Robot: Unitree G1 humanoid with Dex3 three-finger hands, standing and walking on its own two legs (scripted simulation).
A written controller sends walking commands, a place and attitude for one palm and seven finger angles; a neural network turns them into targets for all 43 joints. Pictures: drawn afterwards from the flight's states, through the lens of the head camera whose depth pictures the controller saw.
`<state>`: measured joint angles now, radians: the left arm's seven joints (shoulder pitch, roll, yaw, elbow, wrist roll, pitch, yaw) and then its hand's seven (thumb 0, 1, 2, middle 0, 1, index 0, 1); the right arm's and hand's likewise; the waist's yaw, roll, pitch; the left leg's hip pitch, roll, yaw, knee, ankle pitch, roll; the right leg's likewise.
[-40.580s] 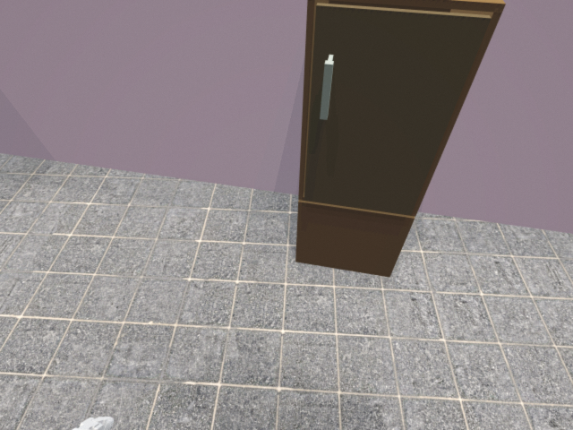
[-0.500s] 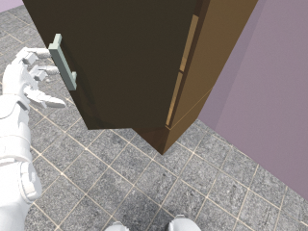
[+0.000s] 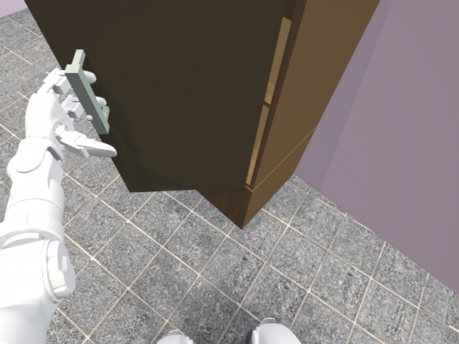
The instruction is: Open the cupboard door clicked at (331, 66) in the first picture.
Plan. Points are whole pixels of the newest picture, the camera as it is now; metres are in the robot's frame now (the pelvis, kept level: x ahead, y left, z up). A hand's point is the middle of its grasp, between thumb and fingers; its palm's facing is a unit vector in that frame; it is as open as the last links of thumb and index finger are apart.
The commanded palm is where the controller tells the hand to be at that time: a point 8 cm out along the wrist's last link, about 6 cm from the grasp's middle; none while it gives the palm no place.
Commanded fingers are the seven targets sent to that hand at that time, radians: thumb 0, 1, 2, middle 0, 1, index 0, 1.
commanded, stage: slide the fingers in behind the handle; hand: left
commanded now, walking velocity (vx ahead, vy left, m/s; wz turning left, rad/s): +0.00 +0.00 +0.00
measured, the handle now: (92, 95) +0.52 +0.22 +0.10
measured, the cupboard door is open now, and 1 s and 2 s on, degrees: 47 47 62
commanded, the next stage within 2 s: close the thumb around the handle in 0.66 s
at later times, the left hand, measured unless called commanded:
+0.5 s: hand (106, 119) +0.47 +0.19 +0.10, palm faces +0.04 -1.00 -0.01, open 14.0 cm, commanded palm +0.45 +0.24 +0.10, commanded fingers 0.00 -0.50 0.30 -0.30 -1.20 -0.30 -1.20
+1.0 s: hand (104, 119) +0.47 +0.19 +0.10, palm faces +0.04 -1.00 -0.01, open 12.5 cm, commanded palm +0.44 +0.24 +0.10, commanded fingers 0.00 0.23 0.61 -0.35 -1.28 -0.35 -1.28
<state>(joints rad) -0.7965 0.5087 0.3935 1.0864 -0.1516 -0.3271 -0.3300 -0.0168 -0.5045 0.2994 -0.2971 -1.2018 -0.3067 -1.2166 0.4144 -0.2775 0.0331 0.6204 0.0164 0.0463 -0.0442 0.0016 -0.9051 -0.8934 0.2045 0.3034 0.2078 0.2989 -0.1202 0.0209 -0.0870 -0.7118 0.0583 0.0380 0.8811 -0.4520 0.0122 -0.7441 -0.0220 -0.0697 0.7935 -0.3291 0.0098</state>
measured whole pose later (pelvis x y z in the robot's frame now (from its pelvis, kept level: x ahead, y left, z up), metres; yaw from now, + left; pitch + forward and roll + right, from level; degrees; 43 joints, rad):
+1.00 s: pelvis +0.00 +0.00 +0.00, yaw +0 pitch +15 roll -1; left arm -0.77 0.43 0.36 1.06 -0.15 -0.35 -0.24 -0.02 -0.25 0.41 -0.30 -1.23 -0.30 -1.23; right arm 0.38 -0.27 0.02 0.62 0.02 0.04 -0.04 0.00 -0.91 -0.89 0.20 0.30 0.21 0.30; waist -0.11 0.03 -0.09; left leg -0.67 0.05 0.05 0.86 -0.44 0.01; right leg -0.72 -0.03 -0.06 0.80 -0.33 0.01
